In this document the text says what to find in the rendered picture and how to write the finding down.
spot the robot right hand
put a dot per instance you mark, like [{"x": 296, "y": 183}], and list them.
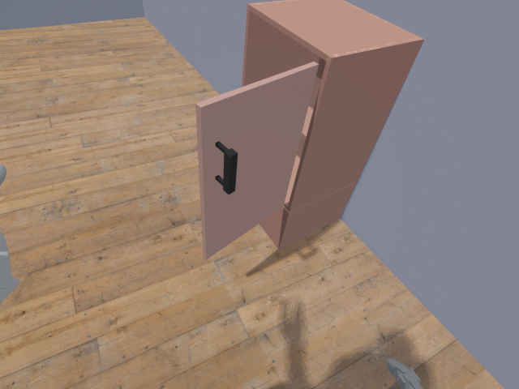
[{"x": 407, "y": 378}]

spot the robot left hand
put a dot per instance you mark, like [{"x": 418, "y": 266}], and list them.
[{"x": 7, "y": 282}]

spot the handle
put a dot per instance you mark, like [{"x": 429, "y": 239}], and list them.
[{"x": 230, "y": 168}]

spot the cupboard door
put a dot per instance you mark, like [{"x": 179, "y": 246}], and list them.
[{"x": 263, "y": 123}]

